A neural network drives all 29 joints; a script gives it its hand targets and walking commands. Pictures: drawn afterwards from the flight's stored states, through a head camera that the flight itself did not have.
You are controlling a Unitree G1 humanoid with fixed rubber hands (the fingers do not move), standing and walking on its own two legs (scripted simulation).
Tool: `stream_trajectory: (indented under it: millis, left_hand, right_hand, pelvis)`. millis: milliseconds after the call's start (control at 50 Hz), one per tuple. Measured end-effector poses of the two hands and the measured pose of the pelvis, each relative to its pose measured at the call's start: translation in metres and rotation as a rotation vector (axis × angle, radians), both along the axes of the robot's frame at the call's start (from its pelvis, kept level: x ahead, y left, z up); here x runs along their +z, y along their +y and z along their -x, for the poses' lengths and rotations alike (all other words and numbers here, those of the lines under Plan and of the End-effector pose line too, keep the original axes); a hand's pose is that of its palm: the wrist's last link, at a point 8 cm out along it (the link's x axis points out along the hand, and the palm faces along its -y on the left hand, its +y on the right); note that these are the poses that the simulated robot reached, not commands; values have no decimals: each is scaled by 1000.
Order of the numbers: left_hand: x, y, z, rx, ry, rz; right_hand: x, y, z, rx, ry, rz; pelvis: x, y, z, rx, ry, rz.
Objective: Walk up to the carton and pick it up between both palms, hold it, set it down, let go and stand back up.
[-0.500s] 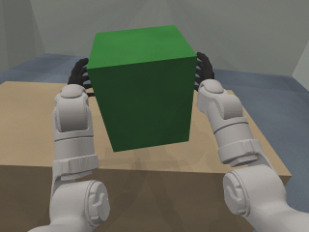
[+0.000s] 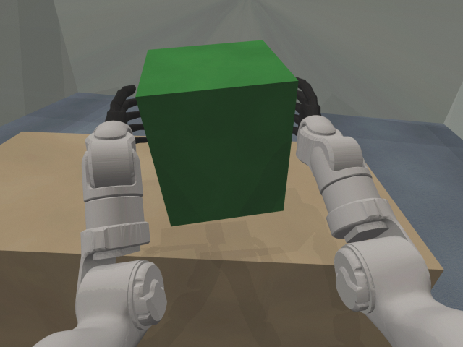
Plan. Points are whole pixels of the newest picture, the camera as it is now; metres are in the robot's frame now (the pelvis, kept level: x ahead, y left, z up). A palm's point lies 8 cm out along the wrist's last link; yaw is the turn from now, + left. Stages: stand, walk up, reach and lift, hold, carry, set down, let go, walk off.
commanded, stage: hold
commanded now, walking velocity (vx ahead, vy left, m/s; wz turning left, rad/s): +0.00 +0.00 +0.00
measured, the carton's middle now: (217, 132) +0.42 +0.00 +0.26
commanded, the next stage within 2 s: none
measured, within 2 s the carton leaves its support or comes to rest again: neither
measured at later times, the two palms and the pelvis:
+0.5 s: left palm (120, 133) +0.35 +0.16 +0.29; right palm (306, 126) +0.36 -0.14 +0.29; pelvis +0.00 -0.01 +0.00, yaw +0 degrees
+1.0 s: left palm (129, 141) +0.36 +0.15 +0.27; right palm (311, 131) +0.36 -0.15 +0.28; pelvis +0.00 +0.00 +0.00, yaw +0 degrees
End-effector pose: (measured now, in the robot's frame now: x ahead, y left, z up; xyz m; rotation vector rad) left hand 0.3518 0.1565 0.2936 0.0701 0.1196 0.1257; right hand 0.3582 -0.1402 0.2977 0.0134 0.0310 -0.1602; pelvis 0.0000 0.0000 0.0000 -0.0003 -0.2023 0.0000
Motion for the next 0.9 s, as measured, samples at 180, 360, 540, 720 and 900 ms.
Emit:
stream_trajectory:
  millis: [180, 360, 540, 720, 900]
  left_hand:
    - [-3, -1, -2, -6, 11, 4]
    - [-2, -1, -5, 4, -1, -7]
    - [-4, 0, -2, 7, -8, -1]
    - [0, 0, -2, 6, -8, -11]
    - [-13, -9, -12, -37, 13, -4]
  right_hand:
    - [-1, -1, -2, -1, 14, 5]
    - [-4, 0, -3, -6, 6, 0]
    - [-5, 0, -1, -3, 1, -7]
    - [-3, 0, -2, 0, 2, -14]
    - [-11, -10, -3, -32, 19, -7]
  pelvis:
    - [0, -3, 1, 3, 7, -1]
    - [0, -5, 0, 6, 11, -1]
    - [0, -5, -2, 7, -1, 0]
    - [0, -6, -3, 12, -1, -1]
    - [0, -5, -2, 9, 19, 0]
